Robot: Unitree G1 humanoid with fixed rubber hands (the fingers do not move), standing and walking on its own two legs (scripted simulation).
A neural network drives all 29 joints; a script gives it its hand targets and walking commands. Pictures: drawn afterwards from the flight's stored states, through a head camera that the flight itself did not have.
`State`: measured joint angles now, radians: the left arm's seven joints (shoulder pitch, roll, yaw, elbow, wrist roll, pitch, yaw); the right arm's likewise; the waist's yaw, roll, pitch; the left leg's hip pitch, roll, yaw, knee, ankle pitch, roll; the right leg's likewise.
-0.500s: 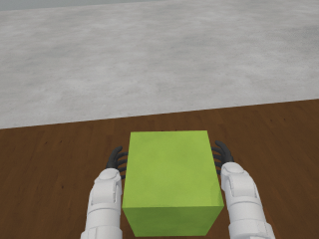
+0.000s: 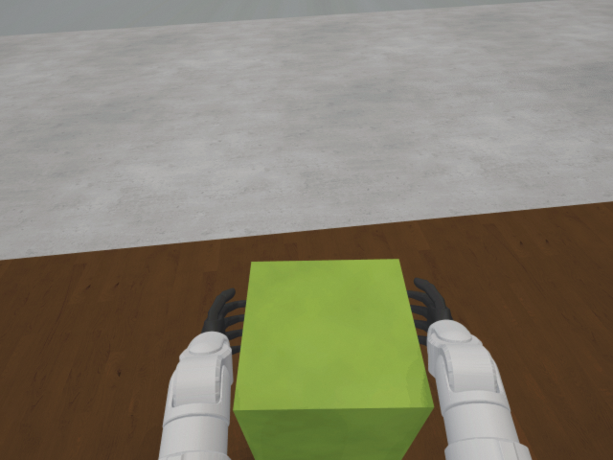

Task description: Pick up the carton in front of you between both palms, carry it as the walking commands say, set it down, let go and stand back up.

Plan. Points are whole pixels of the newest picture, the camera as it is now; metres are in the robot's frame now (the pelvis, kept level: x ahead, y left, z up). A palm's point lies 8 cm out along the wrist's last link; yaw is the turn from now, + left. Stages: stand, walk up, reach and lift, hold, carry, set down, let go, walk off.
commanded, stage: hold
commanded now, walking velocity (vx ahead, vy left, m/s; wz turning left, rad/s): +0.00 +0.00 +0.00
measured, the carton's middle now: (326, 367) +0.28 +0.00 -0.04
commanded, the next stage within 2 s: carry in 1.44 s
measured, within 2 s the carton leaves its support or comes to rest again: neither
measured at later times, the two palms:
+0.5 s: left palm (213, 342) +0.28 +0.15 +0.05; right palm (443, 330) +0.28 -0.15 +0.05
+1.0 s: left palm (213, 340) +0.28 +0.15 +0.05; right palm (442, 328) +0.28 -0.15 +0.05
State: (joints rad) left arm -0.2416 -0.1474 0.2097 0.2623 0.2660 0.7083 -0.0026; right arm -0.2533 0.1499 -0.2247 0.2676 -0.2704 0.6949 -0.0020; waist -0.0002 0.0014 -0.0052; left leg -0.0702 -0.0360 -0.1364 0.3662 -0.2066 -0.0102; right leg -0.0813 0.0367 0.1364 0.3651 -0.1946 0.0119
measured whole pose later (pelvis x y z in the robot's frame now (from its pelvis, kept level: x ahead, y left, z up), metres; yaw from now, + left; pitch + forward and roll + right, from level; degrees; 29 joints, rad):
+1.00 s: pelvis +0.00 +0.00 +0.00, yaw +0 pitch -7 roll +0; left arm -0.25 -0.15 0.21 0.22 0.28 0.77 -0.01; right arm -0.27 0.15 -0.22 0.23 -0.28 0.76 0.00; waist 0.00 0.00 0.01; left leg -0.03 -0.03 -0.13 0.35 -0.20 -0.01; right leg -0.04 0.03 0.13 0.35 -0.18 0.01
